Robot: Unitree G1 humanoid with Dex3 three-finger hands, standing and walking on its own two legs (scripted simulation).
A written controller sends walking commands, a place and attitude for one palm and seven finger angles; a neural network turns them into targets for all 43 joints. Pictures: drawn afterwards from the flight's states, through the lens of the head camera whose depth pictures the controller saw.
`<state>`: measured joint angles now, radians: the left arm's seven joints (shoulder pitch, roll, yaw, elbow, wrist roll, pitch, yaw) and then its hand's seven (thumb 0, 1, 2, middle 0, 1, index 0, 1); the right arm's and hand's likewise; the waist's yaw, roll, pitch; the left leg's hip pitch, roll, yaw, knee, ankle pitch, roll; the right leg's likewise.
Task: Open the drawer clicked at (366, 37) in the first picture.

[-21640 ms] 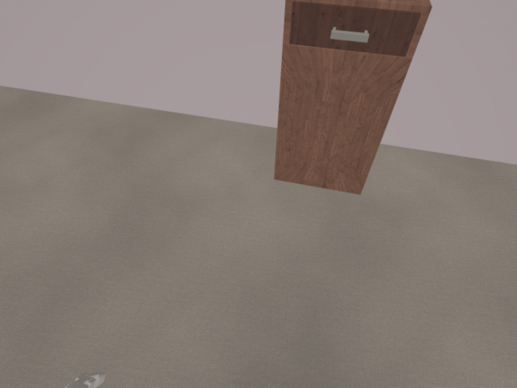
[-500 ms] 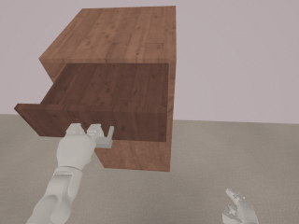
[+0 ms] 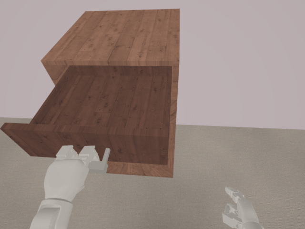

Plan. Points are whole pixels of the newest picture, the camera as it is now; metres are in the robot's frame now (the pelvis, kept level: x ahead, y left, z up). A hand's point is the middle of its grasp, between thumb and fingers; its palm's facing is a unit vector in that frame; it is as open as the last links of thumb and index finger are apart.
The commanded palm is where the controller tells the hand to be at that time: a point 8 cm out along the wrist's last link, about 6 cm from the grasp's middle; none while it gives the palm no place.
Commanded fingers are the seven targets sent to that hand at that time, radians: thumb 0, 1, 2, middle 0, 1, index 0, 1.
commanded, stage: pull the drawer open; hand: left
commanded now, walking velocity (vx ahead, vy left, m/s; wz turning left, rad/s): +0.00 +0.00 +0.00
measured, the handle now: (84, 158) +0.26 +0.22 +0.06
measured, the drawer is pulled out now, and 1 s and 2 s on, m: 0.27 0.30 0.29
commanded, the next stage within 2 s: open the thumb to release the handle in 0.38 s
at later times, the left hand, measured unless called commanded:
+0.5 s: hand (75, 193) +0.19 +0.22 +0.04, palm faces +0.04 -0.10 -0.99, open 5.7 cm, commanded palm +0.16 +0.23 +0.09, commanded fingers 0.00 0.76 0.84 -0.39 -1.34 -0.39 -1.34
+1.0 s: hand (75, 191) +0.19 +0.22 +0.04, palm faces +0.06 -0.09 -0.99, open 12.5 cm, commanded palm +0.16 +0.23 +0.09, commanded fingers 0.00 -0.50 0.30 -0.30 -1.20 -0.30 -1.20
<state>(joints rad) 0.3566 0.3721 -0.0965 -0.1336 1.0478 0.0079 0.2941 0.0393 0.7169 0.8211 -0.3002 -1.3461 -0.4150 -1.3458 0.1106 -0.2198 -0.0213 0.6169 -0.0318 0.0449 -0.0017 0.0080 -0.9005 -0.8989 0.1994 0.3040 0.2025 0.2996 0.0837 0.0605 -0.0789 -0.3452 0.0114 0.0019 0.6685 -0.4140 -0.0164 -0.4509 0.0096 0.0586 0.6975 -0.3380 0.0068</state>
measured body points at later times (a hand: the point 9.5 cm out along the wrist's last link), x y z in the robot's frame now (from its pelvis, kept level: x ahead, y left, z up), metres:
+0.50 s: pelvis +0.00 +0.00 -0.01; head +0.01 -0.03 +0.44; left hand +0.18 +0.22 +0.09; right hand +0.21 -0.21 -0.10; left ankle -0.05 +0.13 -0.72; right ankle +0.01 -0.13 -0.72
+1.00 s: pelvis -0.01 +0.00 +0.00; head +0.01 -0.04 +0.45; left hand +0.18 +0.22 +0.09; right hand +0.21 -0.21 -0.10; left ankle -0.05 +0.13 -0.72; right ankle +0.01 -0.13 -0.72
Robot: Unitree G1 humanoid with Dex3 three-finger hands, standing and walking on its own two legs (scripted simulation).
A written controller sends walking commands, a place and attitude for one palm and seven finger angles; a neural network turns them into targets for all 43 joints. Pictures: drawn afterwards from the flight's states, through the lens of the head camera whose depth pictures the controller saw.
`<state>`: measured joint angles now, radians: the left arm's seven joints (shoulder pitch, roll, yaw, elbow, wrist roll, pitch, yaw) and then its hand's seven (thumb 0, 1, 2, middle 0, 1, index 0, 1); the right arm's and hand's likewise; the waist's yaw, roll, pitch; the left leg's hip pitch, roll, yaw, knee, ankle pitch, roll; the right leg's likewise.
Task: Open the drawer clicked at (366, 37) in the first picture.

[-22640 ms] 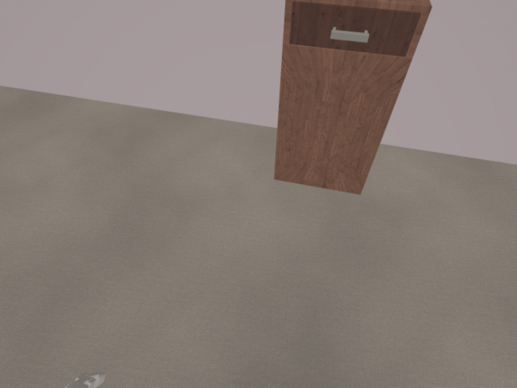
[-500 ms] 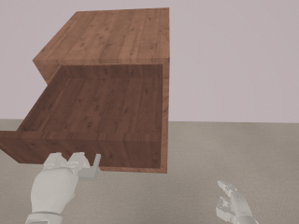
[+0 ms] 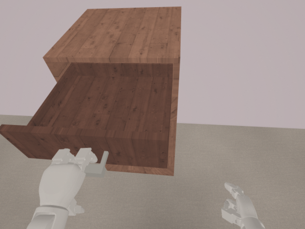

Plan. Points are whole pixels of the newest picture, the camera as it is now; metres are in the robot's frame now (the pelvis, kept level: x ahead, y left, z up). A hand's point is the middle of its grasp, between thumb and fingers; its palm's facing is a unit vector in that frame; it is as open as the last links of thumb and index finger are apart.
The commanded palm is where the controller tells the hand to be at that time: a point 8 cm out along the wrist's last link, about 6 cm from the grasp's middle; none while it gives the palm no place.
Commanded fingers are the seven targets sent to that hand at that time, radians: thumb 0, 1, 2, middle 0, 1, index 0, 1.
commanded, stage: lift the hand off the handle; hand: left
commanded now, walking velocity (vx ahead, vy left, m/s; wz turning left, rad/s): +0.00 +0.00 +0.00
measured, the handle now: (82, 161) +0.25 +0.22 +0.06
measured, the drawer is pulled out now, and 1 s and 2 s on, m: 0.30 0.29 0.29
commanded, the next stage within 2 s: draw the hand back to the body in 1.68 s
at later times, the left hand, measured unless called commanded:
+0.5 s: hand (77, 182) +0.21 +0.22 +0.05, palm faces +0.07 -0.08 -0.99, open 13.8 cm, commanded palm +0.18 +0.22 +0.11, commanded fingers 0.00 -0.50 0.30 -0.30 -1.20 -0.30 -1.20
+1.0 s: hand (62, 167) +0.21 +0.22 +0.12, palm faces +0.13 -0.08 -0.99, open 13.8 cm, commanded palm +0.18 +0.22 +0.18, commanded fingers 0.00 -0.50 0.30 -0.30 -1.20 -0.30 -1.20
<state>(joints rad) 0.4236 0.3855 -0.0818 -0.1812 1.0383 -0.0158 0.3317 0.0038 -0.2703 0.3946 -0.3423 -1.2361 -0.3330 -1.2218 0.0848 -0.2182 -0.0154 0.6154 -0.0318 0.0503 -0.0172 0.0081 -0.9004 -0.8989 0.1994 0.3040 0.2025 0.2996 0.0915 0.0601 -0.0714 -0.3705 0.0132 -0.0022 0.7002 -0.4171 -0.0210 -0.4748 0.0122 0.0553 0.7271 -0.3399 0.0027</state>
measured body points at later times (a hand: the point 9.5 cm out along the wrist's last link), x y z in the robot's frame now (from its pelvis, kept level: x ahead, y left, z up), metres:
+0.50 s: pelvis -0.01 +0.00 +0.00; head +0.00 -0.04 +0.45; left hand +0.20 +0.22 +0.10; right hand +0.21 -0.20 -0.10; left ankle -0.04 +0.13 -0.72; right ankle +0.02 -0.12 -0.72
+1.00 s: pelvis -0.01 +0.00 +0.02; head -0.02 -0.04 +0.47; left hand +0.19 +0.22 +0.17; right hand +0.23 -0.19 -0.08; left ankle -0.04 +0.13 -0.72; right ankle +0.02 -0.12 -0.72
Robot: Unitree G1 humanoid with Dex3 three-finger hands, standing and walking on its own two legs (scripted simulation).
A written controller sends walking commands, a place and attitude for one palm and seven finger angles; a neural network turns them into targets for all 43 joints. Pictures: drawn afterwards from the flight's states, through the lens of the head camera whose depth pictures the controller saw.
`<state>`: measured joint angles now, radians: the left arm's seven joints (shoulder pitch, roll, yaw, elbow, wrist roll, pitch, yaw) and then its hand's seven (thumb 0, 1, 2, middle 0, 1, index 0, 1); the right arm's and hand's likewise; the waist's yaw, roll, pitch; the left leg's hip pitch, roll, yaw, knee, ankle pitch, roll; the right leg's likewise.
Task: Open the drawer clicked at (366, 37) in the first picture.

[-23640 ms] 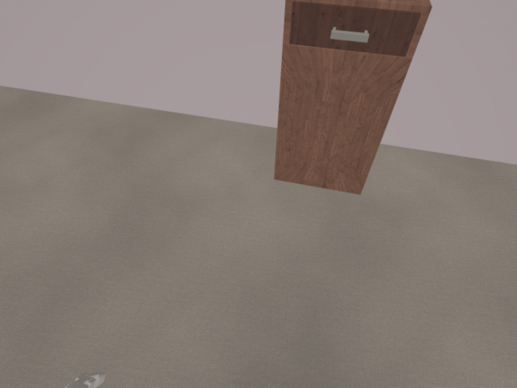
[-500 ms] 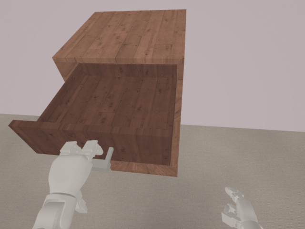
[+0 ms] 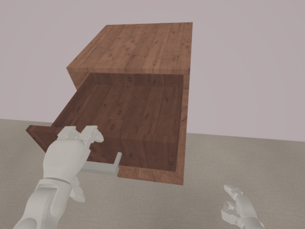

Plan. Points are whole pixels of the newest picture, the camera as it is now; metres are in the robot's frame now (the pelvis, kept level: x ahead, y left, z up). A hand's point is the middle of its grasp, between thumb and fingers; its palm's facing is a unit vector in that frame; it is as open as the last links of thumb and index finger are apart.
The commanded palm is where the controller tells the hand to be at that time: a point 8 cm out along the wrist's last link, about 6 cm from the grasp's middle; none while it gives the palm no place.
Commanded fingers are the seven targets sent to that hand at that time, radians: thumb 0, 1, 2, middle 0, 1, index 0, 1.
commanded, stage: lift the hand off the handle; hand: left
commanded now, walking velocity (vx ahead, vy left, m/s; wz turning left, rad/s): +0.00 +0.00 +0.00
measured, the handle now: (98, 160) +0.27 +0.21 +0.04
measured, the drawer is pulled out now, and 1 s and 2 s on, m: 0.29 0.29 0.29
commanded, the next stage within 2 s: draw the hand back to the body in 0.68 s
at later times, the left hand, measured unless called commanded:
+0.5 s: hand (70, 142) +0.23 +0.22 +0.17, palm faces +0.18 -0.07 -0.98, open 13.9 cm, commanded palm +0.19 +0.21 +0.23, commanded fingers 0.00 -0.50 0.30 -0.30 -1.20 -0.30 -1.20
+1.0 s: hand (61, 144) +0.22 +0.23 +0.18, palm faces +0.16 -0.05 -0.98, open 13.9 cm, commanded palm +0.18 +0.23 +0.24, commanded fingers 0.00 -0.50 0.30 -0.30 -1.20 -0.30 -1.20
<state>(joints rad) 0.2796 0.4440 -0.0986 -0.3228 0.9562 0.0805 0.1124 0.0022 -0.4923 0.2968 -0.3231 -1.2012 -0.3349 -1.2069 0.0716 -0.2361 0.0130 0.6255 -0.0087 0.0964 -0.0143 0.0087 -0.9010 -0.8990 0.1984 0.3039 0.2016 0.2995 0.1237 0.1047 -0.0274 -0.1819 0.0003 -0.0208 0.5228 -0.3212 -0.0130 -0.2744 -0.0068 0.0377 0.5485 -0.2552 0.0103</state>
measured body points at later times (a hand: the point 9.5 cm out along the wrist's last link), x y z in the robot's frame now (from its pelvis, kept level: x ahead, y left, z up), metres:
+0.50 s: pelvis +0.00 +0.00 +0.01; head -0.02 -0.05 +0.45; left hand +0.22 +0.22 +0.23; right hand +0.24 -0.18 -0.08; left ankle -0.02 +0.13 -0.73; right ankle +0.02 -0.13 -0.73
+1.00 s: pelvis -0.01 +0.00 +0.01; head -0.03 -0.06 +0.45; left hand +0.20 +0.23 +0.24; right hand +0.22 -0.19 -0.09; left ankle -0.02 +0.13 -0.73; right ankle +0.02 -0.13 -0.73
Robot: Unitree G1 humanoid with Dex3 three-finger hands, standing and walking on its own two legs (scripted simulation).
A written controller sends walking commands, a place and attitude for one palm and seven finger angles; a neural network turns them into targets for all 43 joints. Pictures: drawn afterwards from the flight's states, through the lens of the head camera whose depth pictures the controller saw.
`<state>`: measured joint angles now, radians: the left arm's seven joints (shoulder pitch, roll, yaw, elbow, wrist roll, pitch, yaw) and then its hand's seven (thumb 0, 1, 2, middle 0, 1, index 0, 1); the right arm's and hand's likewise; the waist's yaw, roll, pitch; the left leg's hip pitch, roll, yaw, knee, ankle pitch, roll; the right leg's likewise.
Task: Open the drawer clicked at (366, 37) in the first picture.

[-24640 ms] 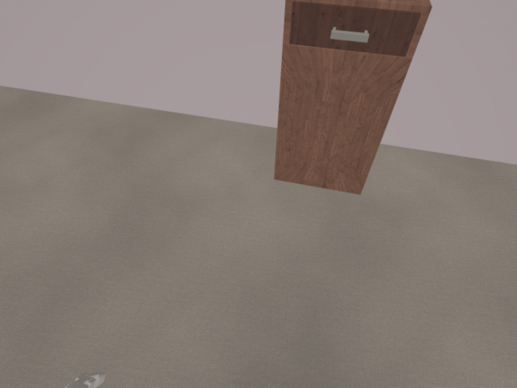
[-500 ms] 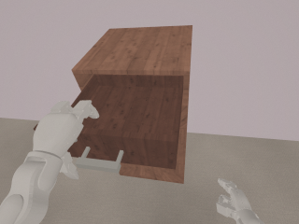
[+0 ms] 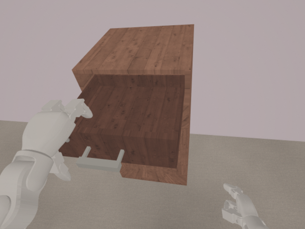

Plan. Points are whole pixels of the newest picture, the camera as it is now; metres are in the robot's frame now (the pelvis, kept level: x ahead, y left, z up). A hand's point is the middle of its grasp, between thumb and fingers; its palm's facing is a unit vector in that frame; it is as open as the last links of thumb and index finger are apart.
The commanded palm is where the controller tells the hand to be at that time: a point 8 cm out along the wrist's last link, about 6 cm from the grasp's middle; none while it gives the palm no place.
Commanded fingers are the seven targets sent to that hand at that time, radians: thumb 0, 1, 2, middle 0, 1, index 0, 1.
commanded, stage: draw the hand back to the body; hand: left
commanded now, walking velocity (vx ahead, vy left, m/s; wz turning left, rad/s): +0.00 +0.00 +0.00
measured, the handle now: (101, 157) +0.28 +0.21 +0.04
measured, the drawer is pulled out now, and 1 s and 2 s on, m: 0.29 0.29 0.29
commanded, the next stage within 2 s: step back with the hand held close in 1.38 s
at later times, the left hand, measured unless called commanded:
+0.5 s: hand (62, 142) +0.22 +0.22 +0.20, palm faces +0.30 -0.72 -0.62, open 13.7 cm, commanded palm +0.17 +0.26 +0.23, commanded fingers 0.00 -0.25 0.41 -0.28 -1.04 -0.28 -1.04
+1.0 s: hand (48, 131) +0.23 +0.25 +0.22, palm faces +0.45 -0.81 -0.39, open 10.3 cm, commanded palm +0.17 +0.29 +0.22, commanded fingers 0.00 0.62 0.78 -0.22 -0.48 -0.22 -0.48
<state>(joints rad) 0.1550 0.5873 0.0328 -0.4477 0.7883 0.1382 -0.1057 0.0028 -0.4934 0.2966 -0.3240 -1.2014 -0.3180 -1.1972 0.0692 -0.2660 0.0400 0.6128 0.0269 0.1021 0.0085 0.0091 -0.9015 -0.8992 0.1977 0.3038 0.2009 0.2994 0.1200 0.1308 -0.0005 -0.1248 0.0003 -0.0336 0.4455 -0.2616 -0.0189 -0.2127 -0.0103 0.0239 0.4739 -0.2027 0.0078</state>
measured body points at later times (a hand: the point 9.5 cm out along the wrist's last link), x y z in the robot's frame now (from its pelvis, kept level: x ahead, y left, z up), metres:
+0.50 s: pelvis +0.00 +0.01 +0.00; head -0.01 -0.03 +0.45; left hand +0.19 +0.25 +0.23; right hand +0.23 -0.19 -0.08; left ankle -0.01 +0.14 -0.74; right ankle +0.04 -0.12 -0.74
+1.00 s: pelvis +0.04 +0.01 +0.00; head +0.03 +0.00 +0.45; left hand +0.20 +0.29 +0.24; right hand +0.23 -0.20 -0.08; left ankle -0.01 +0.14 -0.74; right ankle +0.04 -0.12 -0.74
